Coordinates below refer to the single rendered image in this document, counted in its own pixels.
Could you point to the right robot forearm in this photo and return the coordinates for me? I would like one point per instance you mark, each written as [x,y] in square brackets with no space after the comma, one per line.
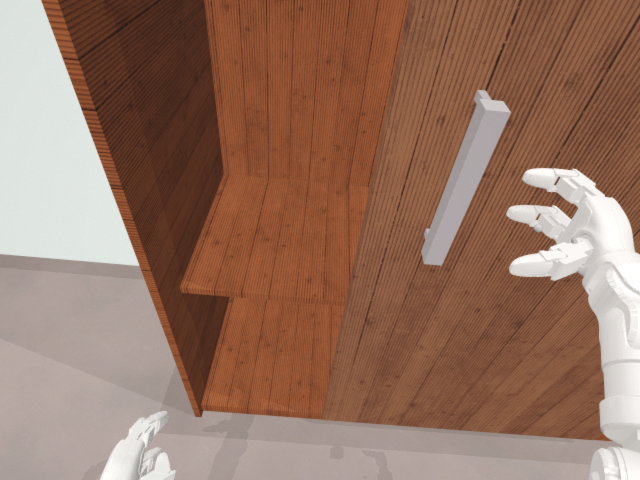
[613,286]

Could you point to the wardrobe door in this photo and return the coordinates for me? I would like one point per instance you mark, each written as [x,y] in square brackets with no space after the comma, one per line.
[467,345]

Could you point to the left robot hand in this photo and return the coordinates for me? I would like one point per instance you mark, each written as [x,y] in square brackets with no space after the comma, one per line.
[129,461]

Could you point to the right robot hand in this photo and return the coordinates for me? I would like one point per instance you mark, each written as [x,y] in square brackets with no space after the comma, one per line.
[600,222]

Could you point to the right robot upper arm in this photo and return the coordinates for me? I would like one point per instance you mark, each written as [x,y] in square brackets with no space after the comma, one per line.
[615,463]

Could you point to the handle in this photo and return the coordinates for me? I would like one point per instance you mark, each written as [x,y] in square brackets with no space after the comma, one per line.
[485,128]

